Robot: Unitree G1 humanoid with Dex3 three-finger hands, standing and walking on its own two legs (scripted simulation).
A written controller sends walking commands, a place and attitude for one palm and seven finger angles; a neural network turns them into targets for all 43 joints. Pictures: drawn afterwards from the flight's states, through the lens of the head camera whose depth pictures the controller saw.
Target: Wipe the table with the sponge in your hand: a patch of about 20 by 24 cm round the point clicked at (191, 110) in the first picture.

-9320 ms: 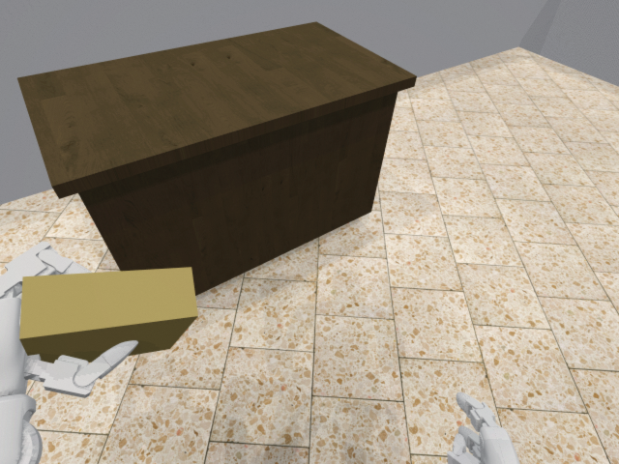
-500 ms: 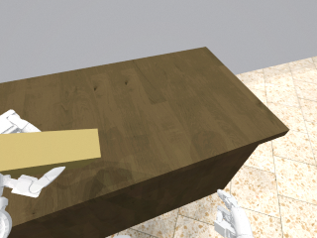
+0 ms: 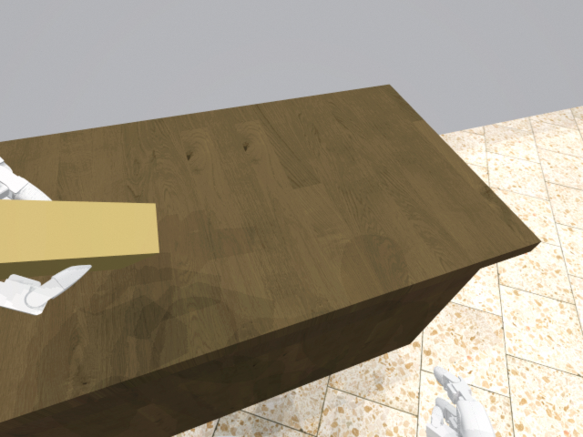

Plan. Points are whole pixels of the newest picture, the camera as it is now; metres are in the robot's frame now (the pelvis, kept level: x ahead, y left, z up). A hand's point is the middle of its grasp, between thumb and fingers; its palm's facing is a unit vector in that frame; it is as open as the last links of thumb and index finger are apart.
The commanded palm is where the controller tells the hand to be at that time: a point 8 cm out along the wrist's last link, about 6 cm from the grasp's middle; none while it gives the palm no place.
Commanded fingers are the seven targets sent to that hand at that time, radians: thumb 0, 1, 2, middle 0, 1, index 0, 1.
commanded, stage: come to a stop and stand still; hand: left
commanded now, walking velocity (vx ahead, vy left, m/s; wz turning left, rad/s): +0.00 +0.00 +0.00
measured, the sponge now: (92, 241) +0.26 +0.25 +0.16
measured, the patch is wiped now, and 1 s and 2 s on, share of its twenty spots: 0.00 0.00 0.00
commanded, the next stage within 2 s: look again from close up in 0.62 s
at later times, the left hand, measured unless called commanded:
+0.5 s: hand (48, 234) +0.25 +0.29 +0.18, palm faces +0.39 -0.85 -0.35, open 9.1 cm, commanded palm +0.19 +0.32 +0.18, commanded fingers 0.00 0.10 1.30 -1.20 -1.60 -1.20 -1.60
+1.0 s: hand (64, 252) +0.25 +0.28 +0.16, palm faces +0.38 -0.84 -0.38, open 9.1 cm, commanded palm +0.19 +0.30 +0.18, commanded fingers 0.00 0.10 1.30 -1.20 -1.60 -1.20 -1.60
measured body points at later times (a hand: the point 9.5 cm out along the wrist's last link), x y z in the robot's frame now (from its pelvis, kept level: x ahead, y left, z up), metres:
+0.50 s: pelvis +0.03 +0.04 +0.00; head +0.06 +0.07 +0.45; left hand +0.23 +0.33 +0.20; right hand +0.23 -0.16 -0.06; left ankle +0.06 +0.12 -0.74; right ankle +0.03 -0.11 -0.74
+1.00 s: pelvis +0.03 +0.02 +0.00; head +0.05 +0.04 +0.45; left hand +0.22 +0.32 +0.18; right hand +0.21 -0.20 -0.07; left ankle +0.06 +0.12 -0.74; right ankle +0.03 -0.11 -0.74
